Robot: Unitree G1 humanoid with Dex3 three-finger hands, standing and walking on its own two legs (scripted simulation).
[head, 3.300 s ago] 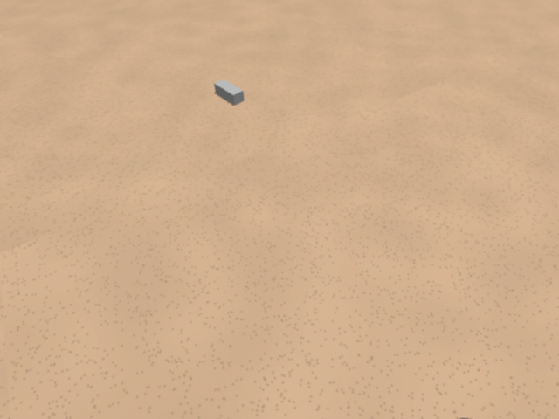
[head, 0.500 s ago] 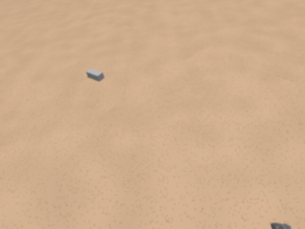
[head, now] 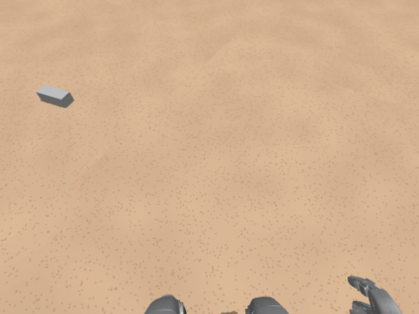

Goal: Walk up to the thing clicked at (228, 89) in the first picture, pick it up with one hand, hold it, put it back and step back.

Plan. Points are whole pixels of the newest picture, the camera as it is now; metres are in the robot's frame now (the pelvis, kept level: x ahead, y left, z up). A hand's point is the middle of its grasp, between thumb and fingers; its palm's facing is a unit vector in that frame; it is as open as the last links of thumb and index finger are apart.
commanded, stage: walk up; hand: left
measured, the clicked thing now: (55, 96) +1.52 +1.00 -0.72
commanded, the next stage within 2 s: none
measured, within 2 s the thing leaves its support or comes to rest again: neither
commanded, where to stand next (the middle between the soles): +1.06 +0.96 m, yaw -24 degrees
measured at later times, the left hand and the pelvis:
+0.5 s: hand (45, 228) +0.32 +0.38 -0.10, palm faces -0.06 -0.84 -0.54, open 7.4 cm; pelvis +0.24 +0.08 +0.00, yaw -5 degrees
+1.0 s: hand (20, 150) +0.57 +0.55 -0.13, palm faces -0.25 -0.84 -0.48, open 7.4 cm; pelvis +0.43 +0.27 +0.01, yaw -11 degrees
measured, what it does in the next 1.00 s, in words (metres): walks ahead: right foot, then left foot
